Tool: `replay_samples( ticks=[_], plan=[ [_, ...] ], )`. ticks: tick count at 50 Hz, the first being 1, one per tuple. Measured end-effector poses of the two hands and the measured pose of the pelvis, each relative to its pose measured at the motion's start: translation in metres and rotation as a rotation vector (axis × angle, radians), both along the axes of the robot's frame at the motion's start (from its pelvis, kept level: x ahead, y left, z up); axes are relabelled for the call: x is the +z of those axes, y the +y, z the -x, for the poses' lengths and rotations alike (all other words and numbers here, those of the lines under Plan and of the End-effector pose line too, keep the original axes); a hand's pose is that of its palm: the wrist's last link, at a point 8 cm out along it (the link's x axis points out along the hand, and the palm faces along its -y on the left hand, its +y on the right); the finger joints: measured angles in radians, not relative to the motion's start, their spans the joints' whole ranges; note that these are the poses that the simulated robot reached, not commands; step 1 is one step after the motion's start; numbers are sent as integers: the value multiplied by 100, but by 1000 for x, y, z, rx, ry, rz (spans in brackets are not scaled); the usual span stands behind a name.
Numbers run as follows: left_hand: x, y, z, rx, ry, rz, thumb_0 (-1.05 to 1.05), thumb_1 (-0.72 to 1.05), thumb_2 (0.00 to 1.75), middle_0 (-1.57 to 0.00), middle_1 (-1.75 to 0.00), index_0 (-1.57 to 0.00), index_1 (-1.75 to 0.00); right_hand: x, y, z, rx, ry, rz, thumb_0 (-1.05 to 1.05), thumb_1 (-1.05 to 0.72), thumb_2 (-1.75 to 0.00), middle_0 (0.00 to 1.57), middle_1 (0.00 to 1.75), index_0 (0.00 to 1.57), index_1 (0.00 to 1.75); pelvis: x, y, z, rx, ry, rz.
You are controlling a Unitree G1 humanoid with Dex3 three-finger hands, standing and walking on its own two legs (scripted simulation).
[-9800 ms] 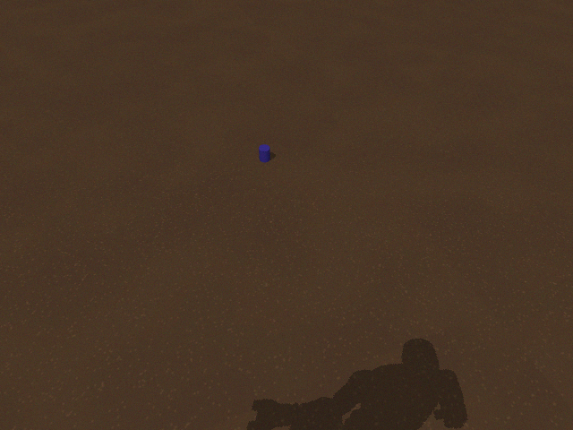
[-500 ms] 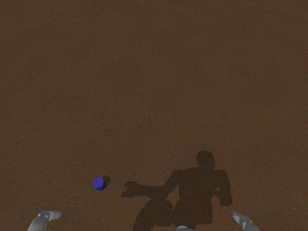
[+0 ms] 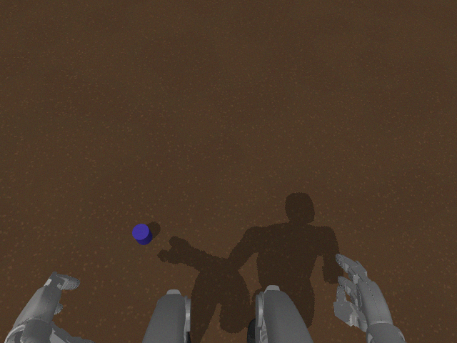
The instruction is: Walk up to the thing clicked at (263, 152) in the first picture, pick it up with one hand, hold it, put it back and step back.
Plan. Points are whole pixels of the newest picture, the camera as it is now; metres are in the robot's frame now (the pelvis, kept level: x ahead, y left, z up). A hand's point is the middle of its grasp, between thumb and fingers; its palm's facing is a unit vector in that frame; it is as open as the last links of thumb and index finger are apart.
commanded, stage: rise first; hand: left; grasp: from above
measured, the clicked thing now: (142, 234) +0.46 +0.27 -0.60
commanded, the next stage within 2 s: approach in 1.88 s
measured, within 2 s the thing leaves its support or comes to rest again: neither
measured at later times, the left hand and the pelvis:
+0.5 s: hand (97, 264) +0.31 +0.32 -0.34, palm faces -0.50 -0.28 -0.82, open 13.9 cm; pelvis -0.07 -0.01 -0.21, yaw -2 degrees
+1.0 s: hand (107, 245) +0.38 +0.33 -0.42, palm faces -0.47 -0.05 -0.88, open 13.9 cm; pelvis -0.07 +0.01 -0.28, yaw -4 degrees
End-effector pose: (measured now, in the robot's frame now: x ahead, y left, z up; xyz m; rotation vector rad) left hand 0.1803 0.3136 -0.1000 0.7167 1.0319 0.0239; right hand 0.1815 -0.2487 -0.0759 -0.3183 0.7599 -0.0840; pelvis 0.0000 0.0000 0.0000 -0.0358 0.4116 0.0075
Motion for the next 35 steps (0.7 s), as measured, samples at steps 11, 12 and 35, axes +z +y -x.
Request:
replay_samples(
  ticks=[11, 12, 35],
  plan=[
    [-92, 6, -72, -308, -111, -189, 0, -51, 98, -8, -108, -9, -108, -134, -23, 33, -11, 157, 9, 1, -87, -90, 21, 30, 20, 30, -106, -5, 29, -3, 151, -2],
    [-100, 7, -78, -330, -118, -206, 0, -51, 98, -8, -108, -9, -108, -146, -25, 39, -14, 179, 9, 1, -87, -90, 21, 30, 20, 30, -115, -6, 32, -3, 159, -1],
    [-222, 17, -170, -704, -241, -411, 0, -50, 99, -8, -103, -9, -103, -274, -35, 192, -115, 594, 80, 1, -90, -90, 21, 30, 20, 30, -247, 1, 76, -25, 167, 65]
  ],
)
